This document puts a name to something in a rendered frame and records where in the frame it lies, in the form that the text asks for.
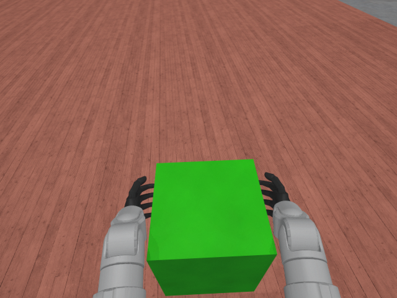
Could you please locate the carton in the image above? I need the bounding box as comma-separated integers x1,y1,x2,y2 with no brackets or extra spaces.
146,159,277,296

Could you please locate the robot left hand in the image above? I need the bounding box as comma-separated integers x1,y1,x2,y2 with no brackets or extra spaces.
125,176,154,219

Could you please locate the left robot forearm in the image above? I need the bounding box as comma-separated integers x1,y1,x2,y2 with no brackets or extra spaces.
93,205,147,298

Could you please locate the right robot forearm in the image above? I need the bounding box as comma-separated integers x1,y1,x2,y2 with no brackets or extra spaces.
273,201,341,298

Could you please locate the robot right hand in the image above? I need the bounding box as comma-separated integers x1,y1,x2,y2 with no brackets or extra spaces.
259,172,290,217

